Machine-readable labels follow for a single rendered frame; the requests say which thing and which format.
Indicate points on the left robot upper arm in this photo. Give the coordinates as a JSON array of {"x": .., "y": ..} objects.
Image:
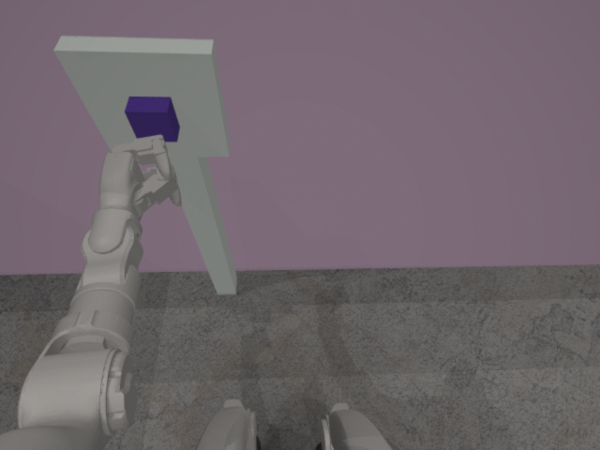
[{"x": 75, "y": 401}]

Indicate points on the button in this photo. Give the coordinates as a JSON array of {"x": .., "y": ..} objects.
[{"x": 150, "y": 116}]

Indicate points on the left robot forearm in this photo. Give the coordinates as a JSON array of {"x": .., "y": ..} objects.
[{"x": 104, "y": 303}]

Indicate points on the robot right shin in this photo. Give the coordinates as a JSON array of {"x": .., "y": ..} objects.
[{"x": 340, "y": 406}]

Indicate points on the robot left hand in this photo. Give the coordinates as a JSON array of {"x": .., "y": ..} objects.
[{"x": 123, "y": 185}]

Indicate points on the panel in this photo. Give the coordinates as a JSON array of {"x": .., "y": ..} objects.
[{"x": 106, "y": 71}]

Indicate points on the robot left thigh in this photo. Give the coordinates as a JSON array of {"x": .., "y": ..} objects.
[{"x": 232, "y": 428}]

